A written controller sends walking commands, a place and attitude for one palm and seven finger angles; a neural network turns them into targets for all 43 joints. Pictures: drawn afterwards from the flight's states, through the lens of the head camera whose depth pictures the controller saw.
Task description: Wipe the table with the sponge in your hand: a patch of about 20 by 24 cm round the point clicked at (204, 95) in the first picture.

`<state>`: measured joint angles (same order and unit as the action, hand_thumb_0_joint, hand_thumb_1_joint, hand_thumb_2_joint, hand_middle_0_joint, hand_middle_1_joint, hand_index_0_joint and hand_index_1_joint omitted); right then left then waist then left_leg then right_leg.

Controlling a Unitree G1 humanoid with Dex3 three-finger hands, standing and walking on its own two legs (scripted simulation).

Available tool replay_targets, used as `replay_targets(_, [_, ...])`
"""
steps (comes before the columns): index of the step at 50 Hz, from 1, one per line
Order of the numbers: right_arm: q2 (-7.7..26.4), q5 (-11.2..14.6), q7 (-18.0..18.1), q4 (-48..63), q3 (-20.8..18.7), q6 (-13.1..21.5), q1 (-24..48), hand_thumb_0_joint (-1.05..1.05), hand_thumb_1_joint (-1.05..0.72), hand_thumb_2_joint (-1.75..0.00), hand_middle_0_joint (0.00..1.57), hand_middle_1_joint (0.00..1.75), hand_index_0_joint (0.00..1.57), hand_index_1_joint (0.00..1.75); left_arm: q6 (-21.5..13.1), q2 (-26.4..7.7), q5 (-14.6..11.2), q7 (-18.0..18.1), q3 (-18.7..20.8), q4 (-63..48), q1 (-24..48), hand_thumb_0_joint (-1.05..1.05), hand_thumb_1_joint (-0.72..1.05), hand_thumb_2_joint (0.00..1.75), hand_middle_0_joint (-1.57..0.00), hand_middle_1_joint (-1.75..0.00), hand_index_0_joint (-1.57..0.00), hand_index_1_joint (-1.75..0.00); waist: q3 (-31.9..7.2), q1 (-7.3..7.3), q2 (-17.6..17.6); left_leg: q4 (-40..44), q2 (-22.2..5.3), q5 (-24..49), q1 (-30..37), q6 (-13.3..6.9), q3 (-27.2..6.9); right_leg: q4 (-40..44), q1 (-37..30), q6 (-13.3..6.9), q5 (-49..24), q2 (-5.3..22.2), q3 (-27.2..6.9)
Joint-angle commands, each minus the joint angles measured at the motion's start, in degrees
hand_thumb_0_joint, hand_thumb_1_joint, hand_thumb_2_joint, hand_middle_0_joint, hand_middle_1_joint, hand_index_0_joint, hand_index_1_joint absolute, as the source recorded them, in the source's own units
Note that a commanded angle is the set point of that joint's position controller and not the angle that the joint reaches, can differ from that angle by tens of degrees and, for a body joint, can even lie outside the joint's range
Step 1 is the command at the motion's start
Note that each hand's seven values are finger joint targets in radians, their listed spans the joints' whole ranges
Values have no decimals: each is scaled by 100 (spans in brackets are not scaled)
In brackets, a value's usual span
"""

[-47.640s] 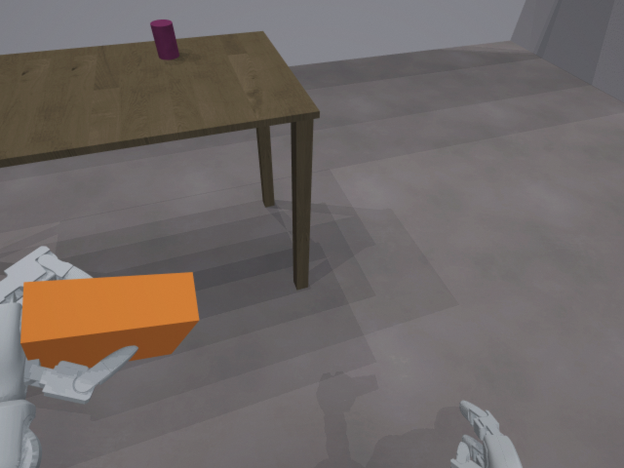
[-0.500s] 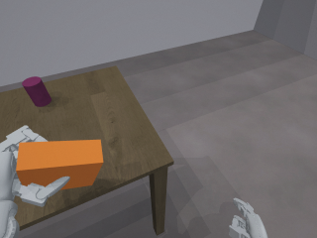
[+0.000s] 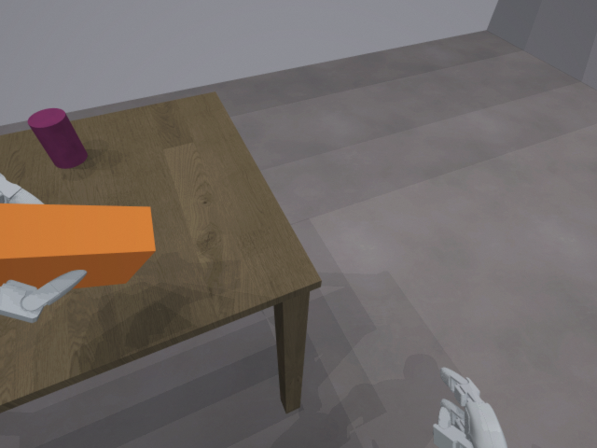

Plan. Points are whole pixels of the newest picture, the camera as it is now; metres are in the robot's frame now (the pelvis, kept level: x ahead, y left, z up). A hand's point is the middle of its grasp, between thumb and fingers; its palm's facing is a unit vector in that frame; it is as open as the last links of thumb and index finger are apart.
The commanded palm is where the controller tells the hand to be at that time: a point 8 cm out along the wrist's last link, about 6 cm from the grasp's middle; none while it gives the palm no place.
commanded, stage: come to a stop and stand still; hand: left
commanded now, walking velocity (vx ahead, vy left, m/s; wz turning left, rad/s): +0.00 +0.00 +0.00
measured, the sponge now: (94, 250) +0.27 +0.25 +0.16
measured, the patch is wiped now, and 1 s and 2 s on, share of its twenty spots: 0.00 0.00 0.00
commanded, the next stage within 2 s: look again from close up in 1.14 s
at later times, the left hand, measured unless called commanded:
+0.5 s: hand (42, 273) +0.23 +0.28 +0.17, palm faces +0.37 -0.86 -0.34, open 9.3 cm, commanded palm +0.17 +0.32 +0.18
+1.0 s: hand out of the picture +0.24 +0.34 +0.17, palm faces +0.36 -0.85 -0.39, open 9.3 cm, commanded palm +0.18 +0.37 +0.18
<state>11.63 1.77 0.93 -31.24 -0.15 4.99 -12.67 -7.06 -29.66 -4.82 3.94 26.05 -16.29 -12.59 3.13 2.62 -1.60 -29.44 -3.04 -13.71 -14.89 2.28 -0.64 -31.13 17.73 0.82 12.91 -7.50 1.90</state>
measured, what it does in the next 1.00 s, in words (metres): steps on the spot: left foot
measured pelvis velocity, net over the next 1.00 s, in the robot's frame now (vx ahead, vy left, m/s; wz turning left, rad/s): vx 0.03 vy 0.09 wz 0.02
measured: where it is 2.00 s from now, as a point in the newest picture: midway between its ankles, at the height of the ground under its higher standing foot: outside the picture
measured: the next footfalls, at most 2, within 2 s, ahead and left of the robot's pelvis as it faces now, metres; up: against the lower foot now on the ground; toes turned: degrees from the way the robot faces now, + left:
left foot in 0.30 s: +0.06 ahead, +0.13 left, +0.00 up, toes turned -4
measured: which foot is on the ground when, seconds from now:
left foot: down 0.00-0.04, up 0.06-0.28, down 0.30-1.00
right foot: down 0.00-1.00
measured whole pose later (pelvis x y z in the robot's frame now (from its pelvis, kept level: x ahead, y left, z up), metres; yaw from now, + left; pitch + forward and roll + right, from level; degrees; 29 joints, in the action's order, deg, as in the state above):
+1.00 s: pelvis +0.03 +0.09 +0.01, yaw +1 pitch -1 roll -1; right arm 10.4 0.0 0.7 -32.1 1.4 5.5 -12.0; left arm -11.2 -22.5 -2.1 5.2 19.5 -27.5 -24.9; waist 2.7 1.6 -2.2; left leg -23.6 6.6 -13.4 -9.3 -5.7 1.5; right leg -25.3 12.1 -1.4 12.3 -2.4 -0.2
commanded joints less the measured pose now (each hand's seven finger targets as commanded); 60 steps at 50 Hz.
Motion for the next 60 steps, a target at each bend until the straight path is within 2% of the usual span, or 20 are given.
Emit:
replay_targets(1, [640, 48, -170, 999, -288, 518, 420, 0, -90, -90, 20, 30, 20, 30, -752, -188, 79, -16, -125, -2095, -1073, 0, 10, 130, -120, -160, -120, -160, -940, 152, -143, -781, 94, -910, -1416, -572, 191, 737, -1503, 192, 482, 1277, -1614])
replay_targets(2, [618, 27, -166, 985, -268, 589, 306, 0, -90, -90, 20, 30, 20, 30, -805, -316, 70, 27, -43, -2315, -1096, 0, 10, 130, -120, -160, -120, -160, -921, 119, -1323, -1688, 575, -1055, -1251, -406, 293, 1769, -1090, 136, 598, 1724, -2364])
replay_targets(3, [657, -1, -174, 872, -237, 626, 227, 0, -90, -90, 20, 30, 20, 30, -922, -524, 33, 117, 231, -2373, -1194, 0, 10, 130, -120, -160, -120, -160, -965, 37, -1224, -1977, 509, -1112, -1162, -351, 169, 1996, -946, 168, 248, 1955, -2457])
replay_targets(5, [616, -69, -45, 718, -175, 708, 303, 0, -90, -90, 20, 30, 20, 30, -1105, -671, 23, 271, 574, -2490, -863, 0, 10, 130, -120, -160, -120, -160, -1080, -70, -657, -2039, 394, -716, -1136, -278, -23, 1815, -1091, 237, -794, 1947, -2251])
replay_targets(8, [548, -131, 108, 574, -126, 730, 437, 0, -90, -90, 20, 30, 20, 30, -1205, -853, 95, 450, 829, -2407, -395, 0, 10, 130, -120, -160, -120, -160, -1214, -44, 92, -1256, 300, -805, -806, -314, -92, 1606, -1077, -391, -1011, 2121, -2258])
replay_targets(9, [464, -154, 145, 491, -100, 725, 413, 0, -90, -90, 20, 30, 20, 30, -1190, -501, 93, 453, 579, -2116, -475, 0, 10, 130, -120, -160, -120, -160, -1173, -80, 242, -839, 369, -650, -578, -359, -18, 1618, -1056, -412, -974, 1976, -2071])
replay_targets(11, [532, -166, 153, 444, -122, 730, 355, 0, -90, -90, 20, 30, 20, 30, -1148, -282, 129, 444, 346, -1862, -403, 0, 10, 130, -120, -160, -120, -160, -1147, -77, 216, -20, 487, -136, -37, -428, 80, 1745, -941, -26, -494, 1721, -1837])
replay_targets(13, [615, -129, 120, 462, -157, 755, 418, 0, -90, -90, 20, 30, 20, 30, -1119, -28, 136, 373, -11, -1780, -205, 0, 10, 130, -120, -160, -120, -160, -1003, -56, 144, 574, 218, 0, 386, -535, -136, 1742, -713, 112, 236, 1539, -1569])
replay_targets(15, [772, -97, 100, 516, -220, 727, 463, 0, -90, -90, 20, 30, 20, 30, -1085, 113, 194, 308, -258, -1784, -258, 0, 10, 130, -120, -160, -120, -160, -961, -32, 136, 621, -32, 336, 632, -631, -315, 1678, -643, 313, 222, 1254, -1465])
replay_targets(16, [807, -77, 94, 553, -232, 686, 478, 0, -90, -90, 20, 30, 20, 30, -1059, 121, 203, 277, -326, -1734, -363, 0, 10, 130, -120, -160, -120, -160, -900, -38, 181, 601, -67, 178, 583, -630, -316, 1761, -552, 353, 467, 1256, -1508])
replay_targets(18, [755, -137, 83, 584, -163, 625, 626, 0, -90, -90, 20, 30, 20, 30, -1009, 74, 279, 266, -337, -1990, -292, 0, 10, 130, -120, -160, -120, -160, -705, -96, 831, 1028, -194, -261, 293, -637, -612, 1439, -550, 58, 536, 1101, -1230])
replay_targets(22, [729, -149, 87, 711, -137, 551, 576, 0, -90, -90, 20, 30, 20, 30, -950, -86, 320, 275, -115, -2009, -504, 0, 10, 130, -120, -160, -120, -160, -751, -76, 402, 1138, -252, -166, -119, -632, -681, 1243, -1072, -46, -67, 990, -1063])
replay_targets(23, [729, -169, 75, 700, -123, 540, 617, 0, -90, -90, 20, 30, 20, 30, -961, -243, 308, 266, 36, -2037, -472, 0, 10, 130, -120, -160, -120, -160, -730, -82, 539, 1176, -219, -224, -212, -598, -684, 1263, -1107, -106, -48, 1004, -1041])
replay_targets(30, [735, -148, 86, 749, -124, 542, 532, 0, -90, -90, 20, 30, 20, 30, -912, -30, 222, 217, -143, -2072, -457, 0, 10, 130, -120, -160, -120, -160, -963, -132, 452, 982, -181, 945, 377, -430, -669, 1173, -1170, -259, -1020, 1046, -1035])
replay_targets(33, [737, -133, 79, 721, -111, 538, 595, 0, -90, -90, 20, 30, 20, 30, -890, -10, 251, 230, -238, -2210, -340, 0, 10, 130, -120, -160, -120, -160, -1071, -134, 785, 1017, -243, 1558, 536, -290, -698, 923, -1253, -270, -1372, 995, -846])
replay_targets(36, [760, -144, 90, 776, -150, 488, 530, 0, -90, -90, 20, 30, 20, 30, -834, -28, 238, 238, -225, -2249, -466, 0, 10, 130, -120, -160, -120, -160, -1108, -121, 520, 951, -337, 2131, 660, -167, -735, 835, -1265, -267, -1495, 984, -723])
replay_targets(42, [751, -136, 91, 807, -175, 384, 526, 0, -90, -90, 20, 30, 20, 30, -807, -121, 219, 235, -67, -2347, -651, 0, 10, 130, -120, -160, -120, -160, -1126, -122, 540, 929, -377, 2420, 612, 14, -755, 735, -1315, -283, -1363, 982, -595])
replay_targets(48, [729, -136, 54, 786, -193, 396, 576, 0, -90, -90, 20, 30, 20, 30, -827, -194, 247, 228, 20, -2550, -821, 0, 10, 130, -120, -160, -120, -160, -1048, -118, 874, 1048, -492, 2997, 959, 180, -764, 412, -819, -255, -394, 837, -346])
replay_targets(51, [732, -154, 63, 794, -220, 352, 493, 0, -90, -90, 20, 30, 20, 30, -811, -200, 237, 224, 27, -2473, -816, 0, 10, 130, -120, -160, -120, -160, -977, -115, 642, 1057, -590, 2821, 735, 177, -841, 482, -953, -238, -278, 886, -305])
replay_targets(60, [763, -97, 119, 744, -230, 394, 527, 0, -90, -90, 20, 30, 20, 30, -821, -26, 241, 251, -106, -2293, -697, 0, 10, 130, -120, -160, -120, -160, -891, -141, 541, 1182, -317, 1131, 152, 55, -802, 763, -1392, -285, -865, 942, -607])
